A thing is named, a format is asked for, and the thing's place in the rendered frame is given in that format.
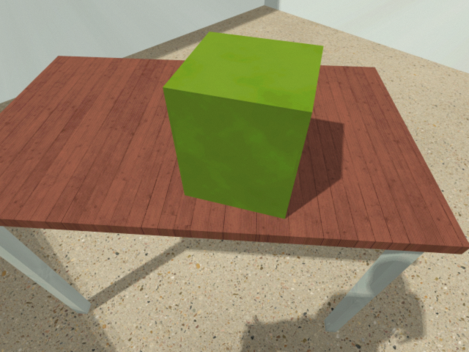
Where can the carton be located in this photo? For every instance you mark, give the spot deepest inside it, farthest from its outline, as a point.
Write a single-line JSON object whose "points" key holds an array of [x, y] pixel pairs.
{"points": [[239, 109]]}

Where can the table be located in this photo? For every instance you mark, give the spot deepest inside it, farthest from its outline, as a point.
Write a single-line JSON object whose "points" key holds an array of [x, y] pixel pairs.
{"points": [[87, 146]]}

